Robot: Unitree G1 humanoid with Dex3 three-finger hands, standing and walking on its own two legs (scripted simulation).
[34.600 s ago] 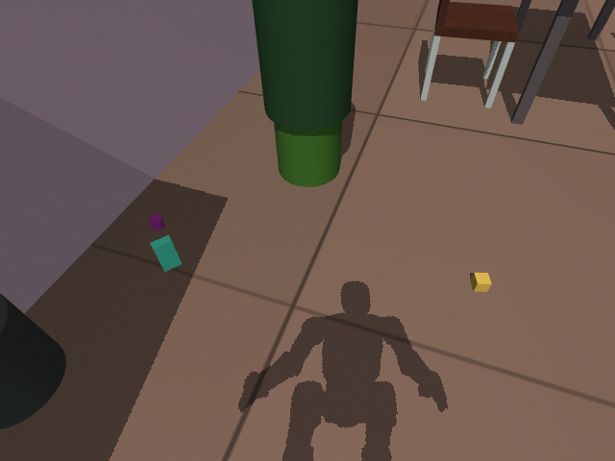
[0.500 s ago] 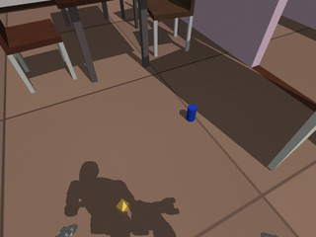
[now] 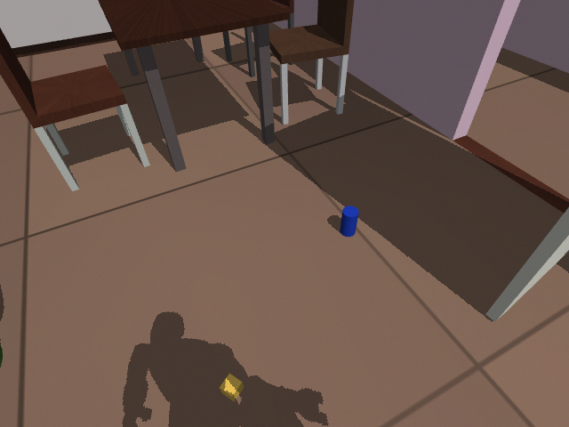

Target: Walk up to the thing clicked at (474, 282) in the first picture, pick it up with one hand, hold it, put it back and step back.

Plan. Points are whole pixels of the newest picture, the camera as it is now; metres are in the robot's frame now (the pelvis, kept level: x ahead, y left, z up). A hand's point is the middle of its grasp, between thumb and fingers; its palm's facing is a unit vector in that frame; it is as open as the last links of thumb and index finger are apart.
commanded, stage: stand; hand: left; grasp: from above
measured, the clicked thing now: (231, 387) +0.43 +0.24 -0.75
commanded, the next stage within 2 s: step back in 1.76 s
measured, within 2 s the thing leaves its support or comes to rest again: neither
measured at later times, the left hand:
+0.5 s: hand out of the picture +0.07 +0.23 -0.16, palm faces +0.02 -0.94 -0.34, open 7.4 cm
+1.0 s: hand out of the picture +0.09 +0.22 -0.15, palm faces +0.01 -0.94 -0.34, open 7.4 cm
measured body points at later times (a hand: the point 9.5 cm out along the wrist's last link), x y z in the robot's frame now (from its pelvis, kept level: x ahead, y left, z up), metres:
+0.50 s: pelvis +0.01 -0.02 +0.00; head +0.01 -0.02 +0.45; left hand +0.06 +0.27 -0.13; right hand +0.08 -0.31 -0.14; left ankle +0.03 +0.12 -0.74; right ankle +0.02 -0.15 -0.74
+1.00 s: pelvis +0.02 -0.02 +0.01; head +0.03 -0.03 +0.46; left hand +0.09 +0.27 -0.13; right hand +0.09 -0.31 -0.14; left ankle +0.03 +0.12 -0.74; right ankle +0.02 -0.15 -0.74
